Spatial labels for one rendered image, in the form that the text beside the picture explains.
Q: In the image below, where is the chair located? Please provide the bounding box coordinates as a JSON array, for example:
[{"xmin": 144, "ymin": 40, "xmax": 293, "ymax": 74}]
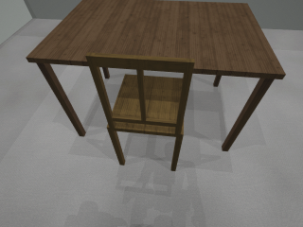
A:
[{"xmin": 85, "ymin": 52, "xmax": 195, "ymax": 171}]

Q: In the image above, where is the table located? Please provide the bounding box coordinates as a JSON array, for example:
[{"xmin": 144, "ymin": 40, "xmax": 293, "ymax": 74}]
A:
[{"xmin": 26, "ymin": 0, "xmax": 286, "ymax": 151}]

